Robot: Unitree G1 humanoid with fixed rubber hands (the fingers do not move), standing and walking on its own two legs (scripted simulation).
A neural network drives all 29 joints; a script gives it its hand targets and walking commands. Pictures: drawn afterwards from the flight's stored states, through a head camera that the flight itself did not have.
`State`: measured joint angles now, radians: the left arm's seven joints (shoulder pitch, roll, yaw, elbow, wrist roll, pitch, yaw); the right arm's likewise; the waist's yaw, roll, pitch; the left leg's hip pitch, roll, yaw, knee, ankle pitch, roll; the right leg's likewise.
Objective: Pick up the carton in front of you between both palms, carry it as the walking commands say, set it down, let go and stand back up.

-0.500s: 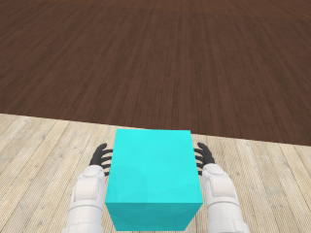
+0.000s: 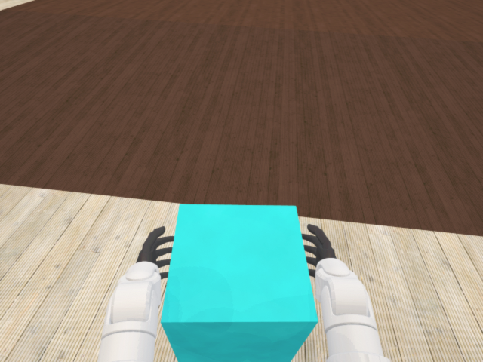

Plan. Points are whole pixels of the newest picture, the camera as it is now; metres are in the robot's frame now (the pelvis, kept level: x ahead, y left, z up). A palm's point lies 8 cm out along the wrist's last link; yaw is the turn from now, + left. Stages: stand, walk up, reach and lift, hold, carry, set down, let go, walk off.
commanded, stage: hold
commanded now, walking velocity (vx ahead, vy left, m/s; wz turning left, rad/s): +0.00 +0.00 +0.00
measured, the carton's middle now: (236, 288) +0.29 +0.00 -0.04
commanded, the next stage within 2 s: carry in 0.94 s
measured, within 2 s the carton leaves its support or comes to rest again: neither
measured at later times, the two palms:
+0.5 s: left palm (145, 271) +0.28 +0.15 +0.05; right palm (326, 269) +0.27 -0.15 +0.05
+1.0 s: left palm (147, 269) +0.28 +0.15 +0.04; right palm (326, 267) +0.28 -0.15 +0.04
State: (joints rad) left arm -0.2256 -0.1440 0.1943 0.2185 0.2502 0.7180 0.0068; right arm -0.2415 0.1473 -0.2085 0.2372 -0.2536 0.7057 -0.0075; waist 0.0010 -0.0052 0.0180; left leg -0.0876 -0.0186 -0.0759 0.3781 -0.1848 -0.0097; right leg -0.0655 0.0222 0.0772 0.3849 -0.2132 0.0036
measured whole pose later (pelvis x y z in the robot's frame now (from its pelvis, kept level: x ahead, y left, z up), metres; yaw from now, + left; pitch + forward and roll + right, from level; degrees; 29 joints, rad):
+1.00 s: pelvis +0.00 +0.00 +0.00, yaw -1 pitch -4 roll +0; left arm -0.21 -0.14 0.18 0.18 0.24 0.79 0.01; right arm -0.23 0.14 -0.19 0.19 -0.25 0.78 -0.01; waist 0.01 0.00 -0.05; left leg -0.16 -0.02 -0.06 0.45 -0.25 -0.01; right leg -0.14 0.03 0.09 0.46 -0.28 0.00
